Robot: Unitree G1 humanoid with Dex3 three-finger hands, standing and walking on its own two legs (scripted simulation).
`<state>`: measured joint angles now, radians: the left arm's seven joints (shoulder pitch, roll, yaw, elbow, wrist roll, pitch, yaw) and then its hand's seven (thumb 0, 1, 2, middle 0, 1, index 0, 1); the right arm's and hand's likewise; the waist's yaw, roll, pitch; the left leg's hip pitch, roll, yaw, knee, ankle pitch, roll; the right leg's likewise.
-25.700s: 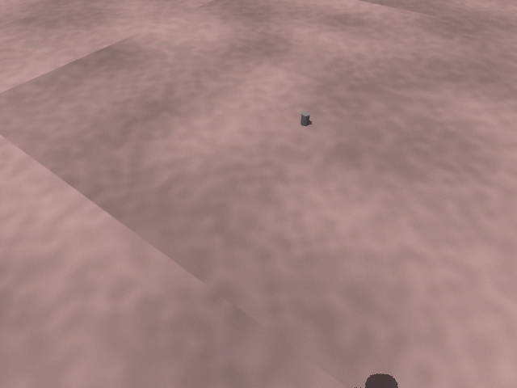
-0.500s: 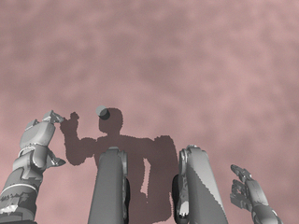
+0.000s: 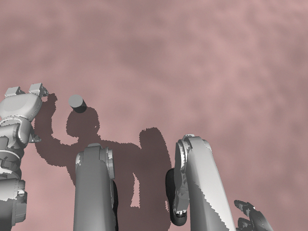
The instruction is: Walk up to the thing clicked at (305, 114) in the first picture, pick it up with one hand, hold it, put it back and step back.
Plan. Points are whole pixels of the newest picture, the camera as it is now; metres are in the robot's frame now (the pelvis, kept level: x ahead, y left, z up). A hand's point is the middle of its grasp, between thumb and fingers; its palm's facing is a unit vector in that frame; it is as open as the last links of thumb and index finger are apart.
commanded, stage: rise first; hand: left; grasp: from above
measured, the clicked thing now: (78, 104) +0.52 +0.24 -0.34
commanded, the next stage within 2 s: approach in 0.90 s
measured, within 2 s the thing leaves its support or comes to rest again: neither
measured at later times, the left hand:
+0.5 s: hand (42, 113) +0.44 +0.31 -0.20, palm faces -0.46 -0.04 -0.89, open 13.8 cm
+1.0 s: hand (48, 111) +0.45 +0.30 -0.22, palm faces -0.46 -0.06 -0.89, open 14.0 cm
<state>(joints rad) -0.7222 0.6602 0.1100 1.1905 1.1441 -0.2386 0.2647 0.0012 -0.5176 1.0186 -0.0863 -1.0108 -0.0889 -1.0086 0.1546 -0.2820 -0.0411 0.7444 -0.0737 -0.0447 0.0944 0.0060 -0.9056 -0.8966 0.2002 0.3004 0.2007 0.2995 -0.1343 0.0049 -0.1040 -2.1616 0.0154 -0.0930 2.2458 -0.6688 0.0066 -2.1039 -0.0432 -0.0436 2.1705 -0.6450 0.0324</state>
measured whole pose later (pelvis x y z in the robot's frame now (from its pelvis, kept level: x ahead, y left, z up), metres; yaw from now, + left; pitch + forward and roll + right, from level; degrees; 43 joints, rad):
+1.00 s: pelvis +0.01 +0.00 -0.05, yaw -2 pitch +35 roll -8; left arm -0.88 0.73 0.15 1.40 1.29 -0.26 0.42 0.00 -0.50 0.98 -0.10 -1.02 -0.11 -1.01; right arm 0.13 -0.28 0.00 0.77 -0.15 -0.05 0.15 0.00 -0.92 -0.90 0.20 0.30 0.20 0.30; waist -0.20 -0.01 -0.05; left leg -2.30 0.01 -0.12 2.40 -0.71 0.00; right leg -2.24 -0.03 -0.05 2.31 -0.68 0.04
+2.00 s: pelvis +0.01 +0.00 -0.06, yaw -3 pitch +33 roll -9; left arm -1.00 0.75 0.02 1.47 1.25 -0.22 0.38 0.00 -0.47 0.95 -0.10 -1.06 -0.12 -1.03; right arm 0.17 -0.29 0.07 0.75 -0.16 -0.06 0.15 0.00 -0.91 -0.89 0.20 0.30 0.20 0.30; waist -0.25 -0.03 0.00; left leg -2.34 0.01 -0.14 2.44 -0.69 0.00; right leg -2.26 -0.03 -0.07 2.34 -0.65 0.04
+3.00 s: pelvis +0.01 +0.00 -0.08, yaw -7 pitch +30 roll -12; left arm -1.09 0.92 0.16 1.74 1.34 -0.19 0.59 0.00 -0.46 1.01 -0.10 -1.02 -0.11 -1.02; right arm 0.14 -0.34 0.20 0.70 -0.25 -0.21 0.26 0.00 -0.90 -0.90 0.20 0.30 0.20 0.30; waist -0.39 -0.09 0.12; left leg -2.36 0.02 -0.22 2.55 -0.73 -0.01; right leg -2.28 0.01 -0.12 2.39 -0.65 0.05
